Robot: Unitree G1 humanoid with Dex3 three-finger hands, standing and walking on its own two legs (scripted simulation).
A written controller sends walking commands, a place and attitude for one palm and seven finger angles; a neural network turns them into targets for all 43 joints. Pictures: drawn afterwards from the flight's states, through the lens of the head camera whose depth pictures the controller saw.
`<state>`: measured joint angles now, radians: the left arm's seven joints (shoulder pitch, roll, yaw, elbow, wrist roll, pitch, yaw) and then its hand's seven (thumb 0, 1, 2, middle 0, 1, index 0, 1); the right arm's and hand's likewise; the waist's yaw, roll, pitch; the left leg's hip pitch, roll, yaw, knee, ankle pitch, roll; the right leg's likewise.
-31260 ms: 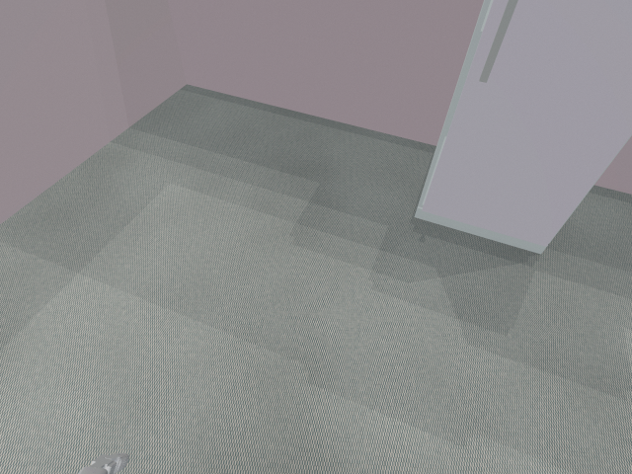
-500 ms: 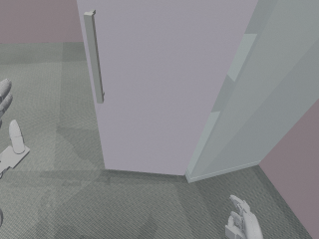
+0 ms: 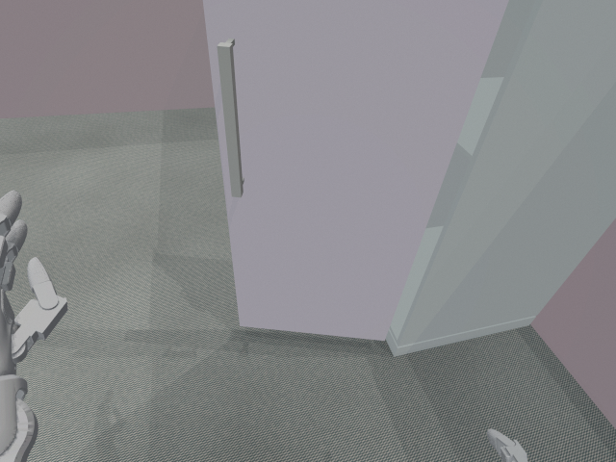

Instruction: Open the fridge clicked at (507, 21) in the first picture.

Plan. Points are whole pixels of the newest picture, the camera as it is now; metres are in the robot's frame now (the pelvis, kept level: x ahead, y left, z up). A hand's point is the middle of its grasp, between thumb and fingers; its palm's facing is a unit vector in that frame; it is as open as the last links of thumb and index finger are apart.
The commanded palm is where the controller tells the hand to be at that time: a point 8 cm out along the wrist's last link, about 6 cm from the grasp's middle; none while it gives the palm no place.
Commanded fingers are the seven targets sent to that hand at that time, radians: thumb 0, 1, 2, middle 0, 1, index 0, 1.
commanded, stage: stop stepping back and stand still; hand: left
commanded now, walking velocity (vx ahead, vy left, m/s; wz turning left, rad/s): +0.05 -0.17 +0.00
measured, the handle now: (234, 125) +0.71 +0.19 +0.12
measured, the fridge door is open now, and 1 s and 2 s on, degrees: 70 70 70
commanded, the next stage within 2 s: let the arm hang, fingers relaxed in 0.82 s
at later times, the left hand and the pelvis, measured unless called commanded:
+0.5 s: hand (66, 282) +0.25 +0.28 +0.16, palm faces +0.46 -0.79 -0.40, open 7.4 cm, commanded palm +0.17 +0.31 +0.20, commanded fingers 0.00 0.90 0.90 -0.20 -0.30 -0.20 -0.30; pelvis +0.04 +0.01 +0.01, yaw +0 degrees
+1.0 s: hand (90, 328) +0.25 +0.28 +0.08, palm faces +0.24 -0.85 -0.46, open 7.4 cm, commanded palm none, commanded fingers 0.00 0.90 0.90 -0.20 -0.30 -0.20 -0.30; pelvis +0.03 +0.03 +0.01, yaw +1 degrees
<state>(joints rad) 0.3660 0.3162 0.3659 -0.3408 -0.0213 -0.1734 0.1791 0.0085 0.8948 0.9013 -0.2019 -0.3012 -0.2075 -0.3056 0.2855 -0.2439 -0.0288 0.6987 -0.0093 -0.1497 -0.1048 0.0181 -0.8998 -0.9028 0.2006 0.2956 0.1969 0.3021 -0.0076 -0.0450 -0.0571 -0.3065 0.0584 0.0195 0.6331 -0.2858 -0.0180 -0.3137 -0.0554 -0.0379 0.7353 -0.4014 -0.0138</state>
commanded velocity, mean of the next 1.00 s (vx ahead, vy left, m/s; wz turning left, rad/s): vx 0.01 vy -0.01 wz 0.00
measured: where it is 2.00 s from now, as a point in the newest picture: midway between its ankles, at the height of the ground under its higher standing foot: outside the picture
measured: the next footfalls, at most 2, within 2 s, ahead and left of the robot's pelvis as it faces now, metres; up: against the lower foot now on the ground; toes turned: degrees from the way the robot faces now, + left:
none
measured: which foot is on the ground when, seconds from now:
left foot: down 0.00-1.00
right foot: down 0.00-1.00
